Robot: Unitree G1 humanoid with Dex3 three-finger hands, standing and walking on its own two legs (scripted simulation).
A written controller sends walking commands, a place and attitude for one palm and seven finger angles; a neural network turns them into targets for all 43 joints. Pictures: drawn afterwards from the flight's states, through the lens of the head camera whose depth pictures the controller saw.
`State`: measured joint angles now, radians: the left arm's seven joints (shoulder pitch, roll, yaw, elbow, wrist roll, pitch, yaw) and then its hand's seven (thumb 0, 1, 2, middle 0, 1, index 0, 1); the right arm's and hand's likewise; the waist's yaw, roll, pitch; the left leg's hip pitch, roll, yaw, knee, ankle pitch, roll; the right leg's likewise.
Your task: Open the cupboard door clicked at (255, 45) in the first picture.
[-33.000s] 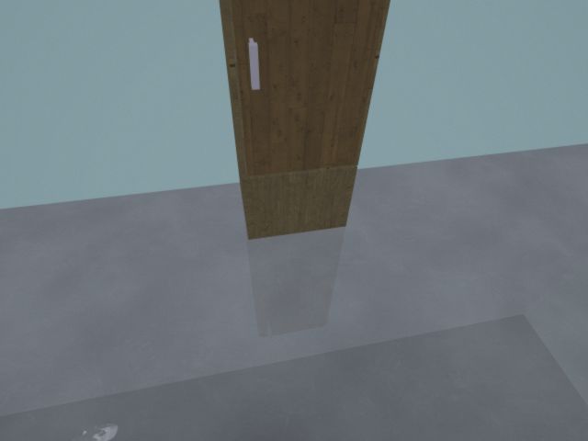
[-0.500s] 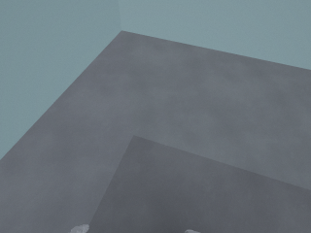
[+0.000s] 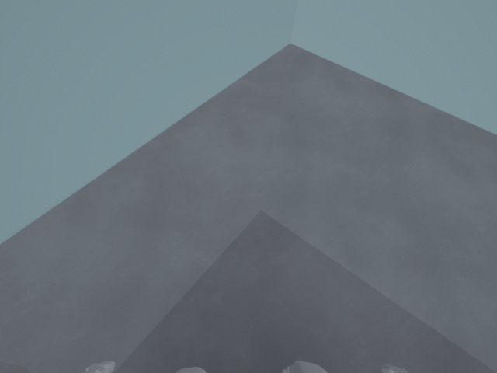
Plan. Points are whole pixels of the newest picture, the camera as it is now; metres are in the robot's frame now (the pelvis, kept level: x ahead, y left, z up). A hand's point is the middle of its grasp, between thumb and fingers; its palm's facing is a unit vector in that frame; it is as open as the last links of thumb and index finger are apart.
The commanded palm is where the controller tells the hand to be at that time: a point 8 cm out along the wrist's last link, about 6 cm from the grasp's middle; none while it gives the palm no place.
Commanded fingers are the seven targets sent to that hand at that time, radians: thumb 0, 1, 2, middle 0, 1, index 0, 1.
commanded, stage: turn to face it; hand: left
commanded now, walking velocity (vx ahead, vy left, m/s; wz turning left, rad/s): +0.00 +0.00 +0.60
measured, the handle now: out of the picture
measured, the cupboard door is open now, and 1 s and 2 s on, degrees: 41 41 41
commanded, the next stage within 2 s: none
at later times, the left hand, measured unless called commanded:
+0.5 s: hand out of the picture +0.01 +0.18 -0.18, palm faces +0.35 -0.91 -0.23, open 7.4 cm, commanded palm none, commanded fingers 0.00 0.90 0.90 -0.20 -0.30 -0.20 -0.30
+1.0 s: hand out of the picture +0.01 +0.14 -0.15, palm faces +0.58 -0.78 -0.24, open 7.4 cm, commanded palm none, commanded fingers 0.00 0.90 0.90 -0.20 -0.30 -0.20 -0.30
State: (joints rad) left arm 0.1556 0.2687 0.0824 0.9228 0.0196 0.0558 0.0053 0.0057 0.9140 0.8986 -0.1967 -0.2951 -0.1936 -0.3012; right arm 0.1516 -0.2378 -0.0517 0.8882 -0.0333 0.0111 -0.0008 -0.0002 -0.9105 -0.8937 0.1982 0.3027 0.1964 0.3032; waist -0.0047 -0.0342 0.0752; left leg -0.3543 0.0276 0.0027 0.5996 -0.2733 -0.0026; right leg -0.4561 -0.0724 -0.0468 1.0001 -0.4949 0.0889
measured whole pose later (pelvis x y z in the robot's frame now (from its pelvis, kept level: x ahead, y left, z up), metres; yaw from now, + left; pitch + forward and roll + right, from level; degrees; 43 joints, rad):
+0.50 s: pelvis +0.03 -0.03 -0.01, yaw +19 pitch +1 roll +1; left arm 0.21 0.25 0.06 0.91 0.02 0.05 0.01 0.00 0.91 0.90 -0.20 -0.30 -0.20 -0.30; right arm 0.09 -0.22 -0.05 0.87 -0.02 0.02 0.03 0.00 -0.91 -0.89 0.20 0.30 0.20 0.30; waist 0.02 -0.07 0.12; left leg -0.33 -0.01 0.05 0.63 -0.32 0.02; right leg -0.40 -0.12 -0.10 0.99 -0.54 0.08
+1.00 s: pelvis +0.06 -0.06 +0.01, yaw +37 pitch +1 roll +2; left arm 0.19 0.22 0.04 0.86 0.03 0.01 0.01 0.00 0.91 0.90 -0.20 -0.30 -0.20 -0.30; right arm 0.14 -0.25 -0.07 0.91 -0.01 0.07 0.04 0.01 -0.91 -0.89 0.20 0.30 0.19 0.30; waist -0.01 -0.05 0.11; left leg -0.39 0.01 0.08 0.82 -0.46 -0.06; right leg -0.23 -0.14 -0.17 0.53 -0.30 0.02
